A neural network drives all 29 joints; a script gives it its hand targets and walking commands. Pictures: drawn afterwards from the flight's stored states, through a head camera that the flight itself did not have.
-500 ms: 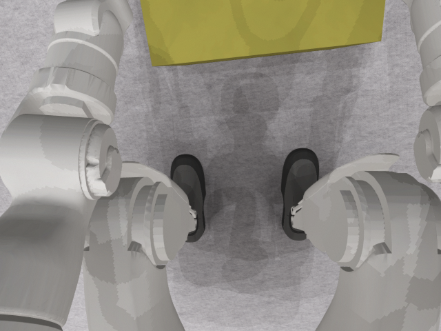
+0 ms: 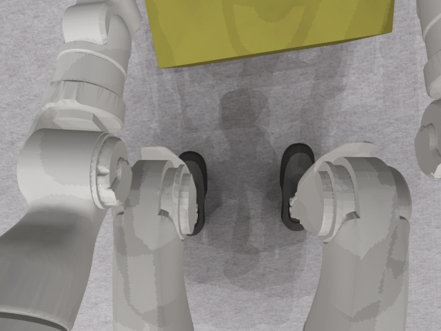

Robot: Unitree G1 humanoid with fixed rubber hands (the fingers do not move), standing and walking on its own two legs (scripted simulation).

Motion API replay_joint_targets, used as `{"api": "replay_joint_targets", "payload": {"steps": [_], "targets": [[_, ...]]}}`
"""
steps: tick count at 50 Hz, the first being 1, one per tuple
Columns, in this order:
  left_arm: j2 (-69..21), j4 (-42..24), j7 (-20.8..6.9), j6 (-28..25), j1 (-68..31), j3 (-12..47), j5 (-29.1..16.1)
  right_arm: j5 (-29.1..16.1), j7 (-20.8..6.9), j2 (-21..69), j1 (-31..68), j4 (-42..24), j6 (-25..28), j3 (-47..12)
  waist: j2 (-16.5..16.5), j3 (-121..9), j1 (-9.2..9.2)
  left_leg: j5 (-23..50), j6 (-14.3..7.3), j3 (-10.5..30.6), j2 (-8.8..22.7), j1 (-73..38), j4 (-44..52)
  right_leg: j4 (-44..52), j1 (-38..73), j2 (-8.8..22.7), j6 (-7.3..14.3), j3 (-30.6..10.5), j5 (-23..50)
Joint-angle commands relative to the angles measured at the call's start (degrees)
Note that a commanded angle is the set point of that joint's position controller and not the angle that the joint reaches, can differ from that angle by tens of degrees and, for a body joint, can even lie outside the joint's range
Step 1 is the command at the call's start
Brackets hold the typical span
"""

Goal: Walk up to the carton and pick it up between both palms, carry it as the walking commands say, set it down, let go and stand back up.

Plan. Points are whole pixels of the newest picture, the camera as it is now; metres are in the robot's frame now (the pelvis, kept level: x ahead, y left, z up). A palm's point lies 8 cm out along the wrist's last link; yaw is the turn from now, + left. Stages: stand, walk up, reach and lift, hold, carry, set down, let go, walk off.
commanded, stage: reach and lift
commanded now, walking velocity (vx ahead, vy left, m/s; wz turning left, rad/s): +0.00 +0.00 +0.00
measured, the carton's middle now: out of the picture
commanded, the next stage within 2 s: none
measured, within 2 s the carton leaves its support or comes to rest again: neither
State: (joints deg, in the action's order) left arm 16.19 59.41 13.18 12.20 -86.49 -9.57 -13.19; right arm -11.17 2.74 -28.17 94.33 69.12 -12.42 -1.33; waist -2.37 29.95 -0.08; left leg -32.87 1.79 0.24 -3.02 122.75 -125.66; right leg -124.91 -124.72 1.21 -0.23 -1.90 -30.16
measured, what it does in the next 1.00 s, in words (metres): rises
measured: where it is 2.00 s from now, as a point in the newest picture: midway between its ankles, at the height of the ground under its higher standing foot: (242, 204)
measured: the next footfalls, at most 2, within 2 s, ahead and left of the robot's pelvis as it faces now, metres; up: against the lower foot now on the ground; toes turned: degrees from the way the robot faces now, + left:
none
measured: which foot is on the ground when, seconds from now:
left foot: down 0.00-1.00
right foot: down 0.00-1.00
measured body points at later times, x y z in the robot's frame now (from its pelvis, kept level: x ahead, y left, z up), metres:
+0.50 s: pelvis +0.00 -0.01 +0.04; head +0.37 -0.04 +0.27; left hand +0.56 +0.15 -0.12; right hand +0.58 -0.21 -0.12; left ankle +0.12 +0.12 -0.34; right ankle +0.13 -0.13 -0.34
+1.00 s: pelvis -0.02 -0.01 +0.08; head +0.34 -0.03 +0.33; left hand +0.54 +0.16 -0.05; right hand +0.56 -0.20 -0.05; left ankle +0.12 +0.12 -0.34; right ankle +0.13 -0.13 -0.34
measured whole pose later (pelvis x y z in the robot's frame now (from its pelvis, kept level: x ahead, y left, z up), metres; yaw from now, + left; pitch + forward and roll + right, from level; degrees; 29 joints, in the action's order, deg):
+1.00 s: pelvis -0.02 -0.01 +0.08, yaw -1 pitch +27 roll +3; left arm 9.8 35.2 11.2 24.5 -78.6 -22.4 -1.6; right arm -0.2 2.3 -23.7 86.7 48.2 -24.8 8.5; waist -1.4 30.1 1.3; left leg -29.1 2.7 0.6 -2.4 108.2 -110.0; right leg -109.9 -111.0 0.0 0.3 -2.1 -26.0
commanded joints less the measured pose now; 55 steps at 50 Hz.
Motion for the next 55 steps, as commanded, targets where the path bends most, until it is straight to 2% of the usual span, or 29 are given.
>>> {"api": "replay_joint_targets", "payload": {"steps": [1,4,5,8,9,13,14,15,16,17,18,19,21,22,23,25,26,30,31,32,33,34,39,41,42,43,46,52,55], "targets": [[-51.14,-25.88,-16.71,-2.49,-47.47,14.66,-2.77,-3.61,-17.27,50.53,34.82,-23.57,2.08,-7.14,1.65,-102.21,-0.96,21.44,-0.03,-4.78,-3.7,-39.03,10.12,7.65,38.68,-4.36,2.28,6.15,17.69],[-50.6,-31.07,-16.76,-2.01,-51.62,16.23,-3.91,-3.59,-17.38,53.03,34.0,-24.43,0.71,-8.07,3.51,-110.33,-2.13,23.49,0.0,-4.84,-3.81,-41.44,10.55,8.05,43.71,-4.58,1.56,6.65,20.86],[-51.46,-29.6,-16.65,-1.42,-51.46,15.85,-3.3,-4.03,-17.67,53.74,35.65,-25.62,0.72,-7.98,3.6,-110.0,-0.93,22.74,-0.04,-5.13,-4.21,-39.72,10.97,8.2,43.67,-4.96,1.54,6.51,20.8],[-50.99,-32.77,-17.07,-1.1,-52.44,17.1,-4.68,-4.04,-17.33,54.17,36.56,-28.37,-0.25,-9.07,3.92,-113.69,-1.15,23.45,-0.42,-5.2,-4.04,-41.96,10.82,8.41,45.51,-4.91,1.31,6.35,21.53],[-50.44,-33.78,-16.97,-0.97,-53.71,16.77,-4.32,-4.35,-17.32,53.41,36.3,-28.75,-0.12,-9.46,2.68,-114.58,0.15,23.71,-0.1,-6.12,-3.79,-41.22,10.84,8.46,46.74,-4.79,1.44,5.8,22.2],[-51.91,-31.24,-17.34,0.02,-48.06,16.37,-3.96,-4.06,-16.73,54.37,36.11,-32.29,-0.78,-11.11,5.73,-116.29,0.41,24.3,-0.47,-6.22,-4.02,-39.02,11.75,9.28,51.56,-5.39,0.77,5.59,24.76],[-52.67,-33.03,-17.48,0.23,-47.03,16.8,-4.3,-4.45,-16.51,56.2,35.92,-34.64,-1.02,-12.31,6.84,-120.41,1.6,25.38,-0.48,-6.56,-4.59,-39.99,12.04,9.93,55.09,-5.59,0.86,5.21,26.44],[-52.83,-30.48,-17.75,0.55,-45.16,16.04,-3.4,-3.9,-16.79,56.28,35.28,-31.92,-1.32,-11.9,8.23,-116.94,0.95,23.95,-0.87,-6.05,-4.28,-36.88,12.31,9.92,53.32,-5.51,0.77,5.7,24.82],[-52.82,-30.52,-18.1,0.82,-45.48,15.22,-3.09,-4.03,-16.79,56.85,35.64,-33.45,-1.3,-12.11,7.76,-117.32,2.43,23.22,-0.95,-6.43,-4.27,-36.68,12.77,10.44,55.73,-5.49,0.75,4.74,25.6],[-54.01,-31.12,-18.2,1.05,-43.7,15.96,-3.24,-3.47,-16.77,56.02,35.97,-35.21,-1.27,-12.53,8.32,-119.3,1.14,24.07,-0.88,-6.5,-4.33,-36.91,13.11,10.48,56.57,-5.55,0.75,5.21,26.56],[-53.27,-34.18,-18.47,0.9,-44.57,15.91,-3.27,-3.79,-16.51,57.74,33.93,-37.2,-1.38,-12.82,8.75,-123.9,2.04,25.43,-0.74,-6.65,-4.56,-38.92,13.33,10.98,60.14,-5.85,0.65,4.87,29.8],[-54.3,-36.18,-18.46,1.23,-43.97,17.04,-3.6,-4.32,-16.44,57.31,34.28,-40.01,-1.46,-13.3,7.98,-127.68,1.37,27.07,-0.65,-6.51,-4.53,-39.51,13.7,10.48,63.15,-6.17,0.83,4.58,32.83],[-53.03,-36.81,-18.61,1.71,-46.07,17.53,-3.48,-3.8,-16.27,58.29,33.36,-36.41,-2.44,-12.43,7.89,-125.17,1.44,25.71,-0.84,-6.66,-4.85,-37.52,14.54,11.55,61.4,-6.15,0.81,4.52,31.51],[-52.42,-37.85,-18.79,1.98,-46.11,17.27,-2.74,-3.77,-16.16,60.35,30.45,-36.81,-2.79,-12.81,8.07,-127.28,3.16,25.84,-0.79,-6.76,-4.67,-37.76,15.3,11.84,64.97,-6.35,1.34,3.98,33.12],[-52.1,-37.33,-18.8,2.15,-45.23,17.76,-2.7,-3.19,-16.32,58.2,31.17,-36.42,-2.94,-11.93,6.9,-123.87,2.14,24.15,-1.03,-6.65,-4.72,-35.66,15.98,12.04,63.0,-6.34,1.1,3.74,31.77],[-53.62,-35.34,-18.93,2.58,-44.53,17.7,-1.87,-2.65,-16.56,58.24,32.07,-35.21,-2.91,-11.75,5.14,-122.76,2.62,23.77,-1.0,-6.08,-4.74,-40.04,16.39,13.31,56.28,-6.69,0.89,4.47,26.9],[-53.46,-39.26,-18.92,2.43,-46.0,18.14,-1.67,-2.89,-16.69,58.72,31.58,-37.18,-2.96,-11.49,4.65,-125.42,3.04,26.03,-0.89,-6.04,-4.93,-42.06,16.66,13.65,57.92,-6.59,0.98,4.18,29.15],[-54.3,-35.11,-19.21,3.51,-43.01,17.37,-0.66,-2.08,-17.29,58.85,31.9,-34.73,-3.45,-10.96,5.38,-123.38,3.65,22.47,-0.94,-6.03,-4.72,-41.88,18.61,15.65,54.72,-6.51,0.95,4.52,23.61],[-55.16,-33.97,-19.57,3.81,-42.57,16.63,-0.51,-1.17,-17.22,58.04,31.7,-35.51,-3.55,-10.87,5.96,-121.86,2.27,21.09,-0.8,-5.84,-4.87,-40.56,19.3,16.52,54.55,-6.64,0.69,5.05,23.26],[-55.56,-32.68,-20.17,3.84,-42.75,15.96,0.39,-0.31,-17.2,58.77,31.71,-32.63,-3.58,-10.31,4.99,-120.36,3.19,19.95,-1.05,-6.08,-4.68,-39.9,19.5,16.75,53.94,-6.5,0.8,4.54,21.46],[-55.67,-33.58,-20.4,4.17,-42.41,16.72,-0.17,-0.34,-17.21,60.0,30.81,-33.49,-4.12,-10.83,6.73,-123.83,2.25,20.63,-0.62,-6.01,-4.6,-41.14,19.29,16.99,55.76,-6.44,0.91,5.35,22.07],[-56.92,-34.0,-20.43,4.45,-41.66,16.47,0.44,-0.15,-17.53,59.55,31.71,-35.07,-4.16,-9.79,4.96,-123.13,2.24,19.25,-0.98,-6.77,-5.18,-41.57,20.25,17.97,54.36,-6.71,0.59,4.93,20.09],[-57.03,-37.61,-21.1,6.51,-45.16,17.64,0.27,-0.27,-18.06,60.26,33.43,-35.96,-6.17,-10.1,5.5,-132.19,2.57,20.15,-0.69,-6.36,-5.08,-46.47,21.81,19.08,57.17,-6.74,0.49,6.02,20.14],[-57.53,-39.44,-21.14,7.21,-44.05,18.94,-1.11,-0.21,-17.84,60.65,32.13,-39.31,-6.71,-10.58,6.47,-134.36,1.01,21.63,-0.55,-5.97,-5.11,-48.18,22.82,19.9,58.71,-6.96,0.55,6.22,21.51],[-57.37,-42.01,-21.04,7.6,-46.25,19.24,-1.15,-0.37,-18.07,61.2,32.55,-39.32,-7.11,-10.85,5.24,-136.87,3.15,22.54,-0.38,-6.47,-5.45,-50.36,23.6,20.02,59.88,-6.97,0.86,5.69,22.43],[-57.93,-42.48,-20.88,7.91,-47.12,19.19,-0.94,-1.4,-18.07,60.88,35.8,-41.26,-7.02,-11.73,5.81,-139.2,3.45,22.68,-0.8,-5.94,-5.42,-51.12,23.85,19.85,60.95,-7.11,0.55,6.05,22.19],[-59.04,-42.29,-21.03,8.79,-45.01,19.99,-1.09,-1.08,-17.5,60.45,35.55,-44.12,-7.24,-11.34,5.18,-140.31,1.94,23.6,-0.52,-5.97,-5.63,-52.71,24.74,21.58,61.61,-7.4,0.92,5.65,23.01],[-60.06,-34.46,-22.56,9.82,-41.09,16.82,1.92,1.62,-18.52,62.25,30.35,-34.44,-8.11,-8.34,6.44,-129.63,2.42,16.75,-0.74,-5.9,-5.21,-45.25,27.34,24.75,58.64,-7.02,1.11,5.47,16.69],[-59.92,-38.16,-23.41,9.41,-41.1,17.74,2.35,1.35,-18.99,64.78,31.25,-37.28,-7.94,-9.18,6.28,-135.17,3.92,18.29,-1.29,-5.82,-5.47,-48.19,28.84,25.46,60.99,-7.01,0.62,5.28,18.43]]}}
